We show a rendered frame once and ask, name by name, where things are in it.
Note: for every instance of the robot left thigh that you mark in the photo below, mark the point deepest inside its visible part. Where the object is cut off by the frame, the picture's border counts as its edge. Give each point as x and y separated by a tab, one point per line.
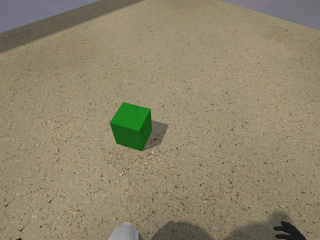
124	232

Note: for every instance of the carton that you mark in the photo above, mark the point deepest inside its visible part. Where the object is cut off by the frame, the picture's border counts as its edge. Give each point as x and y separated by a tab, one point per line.
132	126

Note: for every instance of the robot right hand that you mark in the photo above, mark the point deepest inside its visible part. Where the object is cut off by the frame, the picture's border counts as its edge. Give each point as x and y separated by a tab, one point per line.
290	229

